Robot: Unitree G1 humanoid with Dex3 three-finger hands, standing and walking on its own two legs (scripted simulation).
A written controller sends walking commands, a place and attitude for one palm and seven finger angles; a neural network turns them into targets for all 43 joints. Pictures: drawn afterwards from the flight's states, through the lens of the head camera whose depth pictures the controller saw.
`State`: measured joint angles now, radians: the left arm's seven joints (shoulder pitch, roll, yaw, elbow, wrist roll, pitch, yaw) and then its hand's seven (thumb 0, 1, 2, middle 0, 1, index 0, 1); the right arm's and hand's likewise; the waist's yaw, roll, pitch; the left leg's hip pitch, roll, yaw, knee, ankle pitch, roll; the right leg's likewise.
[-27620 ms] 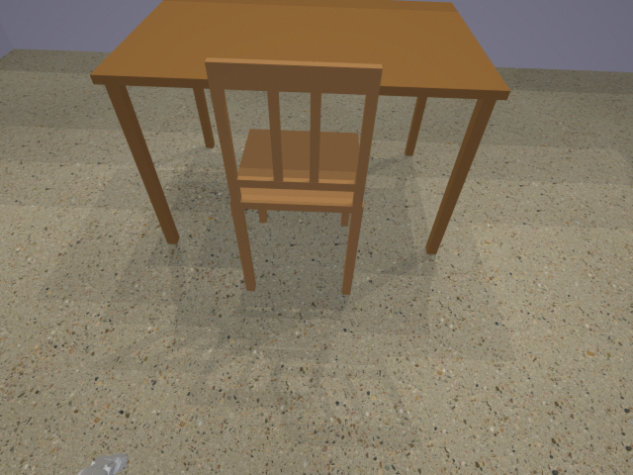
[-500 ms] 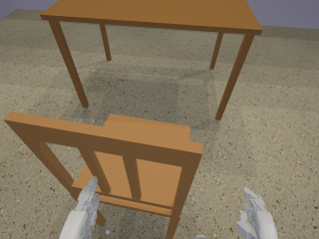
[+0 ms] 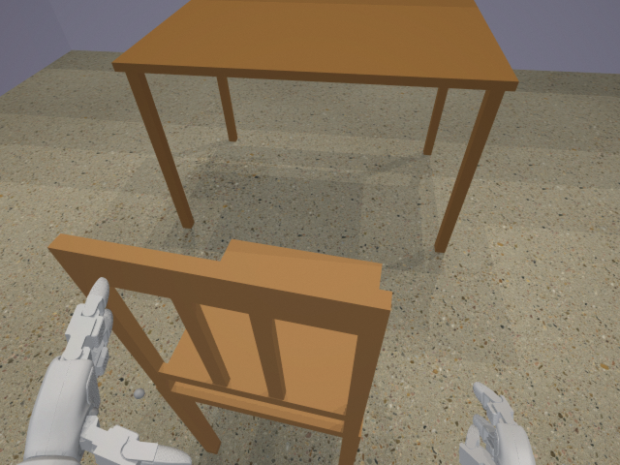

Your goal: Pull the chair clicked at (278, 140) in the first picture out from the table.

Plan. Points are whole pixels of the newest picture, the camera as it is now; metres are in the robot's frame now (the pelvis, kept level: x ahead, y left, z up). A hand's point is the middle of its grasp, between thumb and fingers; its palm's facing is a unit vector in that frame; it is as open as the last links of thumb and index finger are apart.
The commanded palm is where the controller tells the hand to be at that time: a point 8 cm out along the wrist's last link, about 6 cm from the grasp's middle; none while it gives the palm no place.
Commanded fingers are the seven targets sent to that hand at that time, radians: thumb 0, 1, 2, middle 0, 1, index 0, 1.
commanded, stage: draw the hand back to the body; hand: left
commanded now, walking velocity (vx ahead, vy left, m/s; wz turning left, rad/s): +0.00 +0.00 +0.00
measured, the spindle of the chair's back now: (205, 344) +0.30 +0.19 -0.04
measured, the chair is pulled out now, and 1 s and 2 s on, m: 0.65 0.65 0.65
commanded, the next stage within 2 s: step back with the hand held close in 0.96 s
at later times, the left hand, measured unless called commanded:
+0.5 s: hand (60, 306) +0.21 +0.25 +0.19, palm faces +0.44 -0.78 -0.44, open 10.6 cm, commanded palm +0.16 +0.29 +0.22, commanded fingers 0.00 0.79 0.85 -0.19 -0.28 -0.19 -0.28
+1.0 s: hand (42, 291) +0.21 +0.26 +0.21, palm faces +0.48 -0.76 -0.43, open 7.5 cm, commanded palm +0.16 +0.29 +0.23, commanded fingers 0.00 0.90 0.90 -0.20 -0.30 -0.20 -0.30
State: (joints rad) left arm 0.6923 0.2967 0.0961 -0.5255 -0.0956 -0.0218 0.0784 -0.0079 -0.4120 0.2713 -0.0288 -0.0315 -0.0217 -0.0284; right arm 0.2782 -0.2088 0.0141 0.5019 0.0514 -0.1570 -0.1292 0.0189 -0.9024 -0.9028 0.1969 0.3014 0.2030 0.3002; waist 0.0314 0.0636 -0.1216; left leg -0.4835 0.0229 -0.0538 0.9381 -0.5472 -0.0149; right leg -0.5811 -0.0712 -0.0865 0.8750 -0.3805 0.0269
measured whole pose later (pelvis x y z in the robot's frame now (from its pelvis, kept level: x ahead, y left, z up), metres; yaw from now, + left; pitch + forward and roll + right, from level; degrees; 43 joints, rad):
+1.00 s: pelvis +0.02 -0.01 +0.05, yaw -1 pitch -4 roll -1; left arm 0.49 0.36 0.34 -0.44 -0.05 -0.03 0.17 0.02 0.88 0.90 -0.22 -0.30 -0.21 -0.30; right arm 0.20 -0.23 0.00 0.67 0.01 -0.14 -0.10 0.02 -0.90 -0.90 0.20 0.30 0.20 0.30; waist 0.07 0.08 0.01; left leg -0.05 0.03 -0.02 0.47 -0.36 -0.02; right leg -0.18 -0.05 -0.07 0.49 -0.24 0.02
